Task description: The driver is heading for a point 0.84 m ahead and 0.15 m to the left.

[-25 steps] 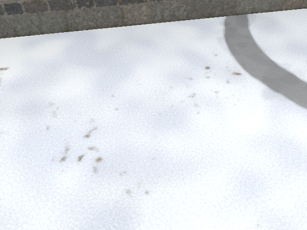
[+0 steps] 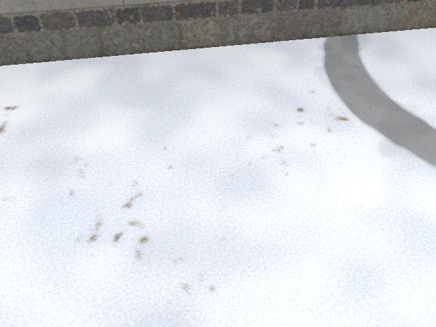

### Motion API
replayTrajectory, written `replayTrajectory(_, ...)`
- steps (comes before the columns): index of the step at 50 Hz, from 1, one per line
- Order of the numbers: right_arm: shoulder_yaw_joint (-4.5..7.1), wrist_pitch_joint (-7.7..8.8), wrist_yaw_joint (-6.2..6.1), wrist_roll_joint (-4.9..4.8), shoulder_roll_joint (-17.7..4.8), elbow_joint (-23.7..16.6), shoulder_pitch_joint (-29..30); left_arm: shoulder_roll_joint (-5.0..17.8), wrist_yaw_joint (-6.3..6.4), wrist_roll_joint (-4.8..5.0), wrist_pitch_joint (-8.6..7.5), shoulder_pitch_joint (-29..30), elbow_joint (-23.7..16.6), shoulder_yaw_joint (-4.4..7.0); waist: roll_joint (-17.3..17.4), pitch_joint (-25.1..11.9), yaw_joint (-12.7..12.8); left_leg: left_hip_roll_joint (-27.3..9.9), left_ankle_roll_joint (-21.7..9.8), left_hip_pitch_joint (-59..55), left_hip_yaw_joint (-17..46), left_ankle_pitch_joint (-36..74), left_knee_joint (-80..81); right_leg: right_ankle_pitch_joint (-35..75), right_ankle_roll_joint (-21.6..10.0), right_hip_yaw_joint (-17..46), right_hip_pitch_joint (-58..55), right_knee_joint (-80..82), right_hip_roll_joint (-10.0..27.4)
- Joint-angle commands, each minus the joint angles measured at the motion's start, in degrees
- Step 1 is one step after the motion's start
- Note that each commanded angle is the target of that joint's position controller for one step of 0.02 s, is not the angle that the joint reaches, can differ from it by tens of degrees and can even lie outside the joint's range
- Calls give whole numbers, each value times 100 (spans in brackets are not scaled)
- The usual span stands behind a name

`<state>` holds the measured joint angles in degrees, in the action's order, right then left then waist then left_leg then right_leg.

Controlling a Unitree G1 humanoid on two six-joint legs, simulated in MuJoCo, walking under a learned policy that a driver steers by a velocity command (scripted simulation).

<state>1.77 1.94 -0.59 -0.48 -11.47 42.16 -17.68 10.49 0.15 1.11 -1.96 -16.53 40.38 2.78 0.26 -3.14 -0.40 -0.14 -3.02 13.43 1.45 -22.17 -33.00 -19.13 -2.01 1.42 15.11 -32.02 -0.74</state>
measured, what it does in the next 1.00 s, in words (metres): walks ahead: right foot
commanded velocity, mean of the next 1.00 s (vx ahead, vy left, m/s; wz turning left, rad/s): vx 0.44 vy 0.00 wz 0.08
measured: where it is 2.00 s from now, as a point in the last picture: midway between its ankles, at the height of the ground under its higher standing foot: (194, 250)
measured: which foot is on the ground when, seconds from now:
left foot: down 0.00-0.48, up 0.50-1.00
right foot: down 0.00-0.10, up 0.12-0.44, down 0.46-1.00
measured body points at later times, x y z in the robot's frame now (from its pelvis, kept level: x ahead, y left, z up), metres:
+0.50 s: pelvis +0.21 -0.04 -0.02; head +0.24 -0.04 +0.43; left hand +0.45 +0.19 -0.08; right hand +0.17 -0.30 -0.15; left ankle -0.01 +0.12 -0.69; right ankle +0.32 -0.13 -0.73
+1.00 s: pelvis +0.48 +0.00 -0.01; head +0.50 +0.01 +0.44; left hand +0.47 +0.28 -0.14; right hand +0.69 -0.21 -0.09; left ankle +0.63 +0.13 -0.72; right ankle +0.32 -0.14 -0.73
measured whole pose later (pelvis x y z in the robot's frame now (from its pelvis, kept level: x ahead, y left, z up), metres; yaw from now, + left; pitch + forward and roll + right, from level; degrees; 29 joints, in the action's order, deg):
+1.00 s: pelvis +0.48 +0.00 -0.01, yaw +6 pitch +2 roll -3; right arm 0.9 3.3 3.4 -1.0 -14.0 38.7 -7.5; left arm 17.0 -0.3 0.6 -3.4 -20.7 47.1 2.9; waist 1.4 0.0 3.5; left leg -3.7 -3.8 35.0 -1.2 -2.0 -34.8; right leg -21.7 1.3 -9.3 -6.3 -13.6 -0.5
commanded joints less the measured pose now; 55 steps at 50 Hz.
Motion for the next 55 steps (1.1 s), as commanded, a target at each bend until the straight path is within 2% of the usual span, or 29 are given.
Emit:
replayTrajectory(1, 36, 291, 26, -48, -269, -501, 327, 857, -15, 42, -160, -104, -343, 221, -839, 605, 89, -74, -334, 1143, 13, -298, 33, -2237, -986, 2116, -263, 1673, 1276)
replayTrajectory(3, 38, 380, 76, -63, -300, -414, -47, 837, -77, 95, -169, 180, -447, 198, -843, 653, -186, -124, -495, 453, 73, -97, 360, -1774, -964, 2037, 182, 1611, 1242)
replayTrajectory(4, 83, 395, 61, -29, -508, -322, -393, 695, -86, 111, -190, 592, -601, 153, -538, 724, -392, -241, -607, -137, 248, -189, 805, -1242, -729, 1482, 636, 1257, 893)
replayTrajectory(6, 298, 356, 67, -43, -1199, -107, -1298, 406, -95, 93, -349, 1101, -865, 53, 1207, 534, -687, -1280, -1067, -1912, 2170, -281, 1912, 97, -22, -193, 2230, -977, -192)
replayTrajectory(7, 377, 341, 44, -43, -1383, -81, -1557, 697, -37, 98, -431, 1289, -978, 100, 1367, 709, -844, -1963, -1447, -2374, 3100, 345, 2197, -733, 92, -159, 3202, -1987, -124)
replayTrajectory(8, 321, 352, 32, 30, -1251, -50, -1645, 802, 1, 172, -480, 1150, -946, 133, 970, 779, -726, -2145, -1600, -2635, 3283, 630, 2100, -1128, 101, 39, 3897, -3025, 90)
replayTrajectory(10, 221, 333, 0, 73, -1014, -25, -1536, 675, -65, 233, -504, 945, -885, 53, 395, 773, -516, -1991, -1472, -2886, 2598, 1003, 2098, -616, -23, 110, 4545, -3699, 378)
replayTrajectory(12, 59, 226, 7, 109, -621, 4, -1235, 475, -243, 148, -465, 1252, -953, -11, 491, 876, -381, -1580, -1128, -2399, 1659, 1764, 2319, -111, -26, -57, 4227, -3106, 539)
replayTrajectory(15, 49, 128, -56, -17, -833, -20, -829, 141, -445, 103, -484, 1542, -1019, -197, 592, 904, -324, -1080, -870, -1078, 688, 1907, 2531, 771, 75, -443, 2608, -1532, 446)
replayTrajectory(18, 194, 205, -44, -51, -1420, 0, -822, 597, -418, 105, -470, 1588, -1030, -91, 814, 890, -231, -1284, -782, -892, 620, 2748, 2582, 1431, 2, -538, 1646, -711, 289)
replayTrajectory(20, 206, 221, 14, -62, -1451, 73, -877, 932, -347, 99, -445, 1412, -1027, 34, 759, 693, -35, -1333, -641, -1198, 486, 4231, 2074, 1617, -174, -604, 1119, -317, 83)
replayTrajectory(22, 198, 185, 53, -19, -1424, 119, -958, 1324, -230, 25, -356, 149, -642, 252, 661, -109, 579, -997, -370, -980, 63, 5365, 496, 1703, -467, -782, -608, -193, -180)
replayTrajectory(23, 139, 220, 42, 41, -1271, 49, -956, 1501, -127, 7, -280, -659, -478, 343, 437, -565, 964, -840, -174, 35, 59, 4384, -779, 1457, -610, -152, -2004, -301, 344)
replayTrajectory(24, -109, 291, 53, 275, -431, -90, -1362, 2121, -56, -100, -192, -1178, -394, 406, -1538, -1273, 681, 0, 83, 1189, -78, 89, -2997, 929, -1023, 1767, -3151, -33, 1754)
replayTrajectory(25, -187, 417, 52, -68, -259, -119, -1905, 1991, -94, -240, -217, -1047, -517, 309, -2308, -2053, 361, 454, 172, 2061, 740, -935, -4450, -881, -1664, 4819, -3317, 1754, 2549)
replayTrajectory(26, -17, 467, 52, -217, -926, -213, -1029, 1481, -116, -104, -241, -558, -518, 223, -1042, -970, 421, 50, 167, 2611, 768, -393, -4992, -1671, -1320, 4431, -2438, 2142, 2323)
replayTrajectory(27, 13, 471, 63, -222, -1059, -356, -443, 1306, -120, -43, -247, -177, -480, 168, -513, -273, 309, -248, 113, 2774, 515, 233, -4851, -1178, -1151, 3369, -1638, 2013, 2170)
replayTrajectory(28, -24, 459, 58, -93, -1025, -355, -193, 1170, -144, -58, -284, 1, -439, 118, -121, -71, 179, -515, 91, 2673, 439, 565, -4694, -281, -1128, 2681, -1066, 2003, 1942)
replayTrajectory(30, -8, 380, 87, -65, -881, -286, -424, 1028, -158, -149, -364, 201, -330, 86, -481, -2, -177, -815, 93, 2256, 495, 1015, -4303, 273, -1104, 1746, -429, 2235, 1455)
replayTrajectory(33, -22, 227, 61, -27, -723, -261, -292, 1041, -175, -82, -479, 125, -102, 95, -406, 342, -293, -901, 227, 2545, 358, 1074, -4019, 620, -1230, 1162, -81, 2543, 1316)
replayTrajectory(36, 9, 191, 58, 29, -744, -364, 251, 1222, -121, -148, -492, -92, 34, 145, -254, 628, -172, -966, 427, 3121, 308, 1754, -3228, 977, -1284, 762, -161, 2717, 1313)
replayTrajectory(41, -18, 275, 180, -57, -612, -458, 1200, 1387, -7, -130, -410, -376, 193, 167, -268, 713, 266, -716, 385, 2795, 9, 3015, -1283, 1519, -977, -122, -664, 2779, 1255)
replayTrajectory(47, 2, 247, 395, -82, -630, -841, 1765, 1514, -43, -56, -237, -559, 453, 220, -264, 900, 506, -553, 2, 2969, -92, 2333, -229, 1955, -759, -538, -1964, 2321, 1682)
replayTrajectory(49, 76, 224, 429, -45, -776, -924, 1560, 1663, -25, -26, -152, -382, 435, 272, -383, 678, 324, -299, -198, 2482, -362, 1657, -138, 3486, -611, -704, -2171, 1704, 1706)
replayTrajectory(51, 335, 194, 392, -32, -1218, -670, 272, 1722, 50, -48, -42, -173, 348, 282, -406, -153, -357, 251, -450, 743, -721, 1543, 126, 5276, -329, -1080, -1966, -136, 1385)
replayTrajectory(52, 545, 163, 300, -44, -1696, -483, -722, 1547, 108, -144, -48, -292, 230, 198, 28, -798, -729, -95, -721, -1054, 69, 1766, 104, 4300, -91, -1147, -743, -1827, 1121)
replayTrajectory(53, 669, 166, 250, -60, -2418, -515, -835, 693, 21, -335, -218, -979, -71, -93, 1661, -1375, -148, -1611, -1791, -3275, 3222, 1157, 461, -362, 336, -883, 2012, -4027, -26)
replayTrajectory(54, 547, 206, 261, -70, -1912, -631, -1040, 1067, -60, -155, -454, -598, -55, -63, 1266, -2163, -503, -1961, -2096, -3779, 4830, 415, 1458, -1283, 338, 362, 2799, -4960, -262)
replayTrajectory(55, 461, 224, 243, 3, -1595, -605, -892, 1403, -122, 64, -584, -54, -206, 31, 911, -1408, -609, -1774, -1718, -3337, 3935, 653, 1487, -810, 196, 523, 3261, -5037, 101)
